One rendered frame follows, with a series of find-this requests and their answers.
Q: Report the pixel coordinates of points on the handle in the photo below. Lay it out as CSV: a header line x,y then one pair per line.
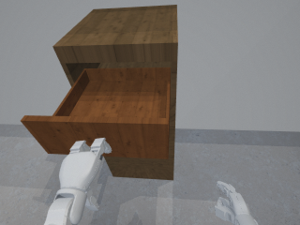
x,y
89,149

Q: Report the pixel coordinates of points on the cabinet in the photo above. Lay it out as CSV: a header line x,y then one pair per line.
x,y
127,37

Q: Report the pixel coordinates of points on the left robot forearm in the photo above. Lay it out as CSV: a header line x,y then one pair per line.
x,y
67,207

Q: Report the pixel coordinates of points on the right robot forearm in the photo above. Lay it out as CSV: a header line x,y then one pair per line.
x,y
244,219

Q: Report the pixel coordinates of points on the robot left hand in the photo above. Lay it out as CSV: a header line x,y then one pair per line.
x,y
79,168

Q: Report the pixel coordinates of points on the robot right hand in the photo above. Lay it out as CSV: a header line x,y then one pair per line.
x,y
229,209

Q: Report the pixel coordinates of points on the drawer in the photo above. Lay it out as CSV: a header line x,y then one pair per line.
x,y
128,106

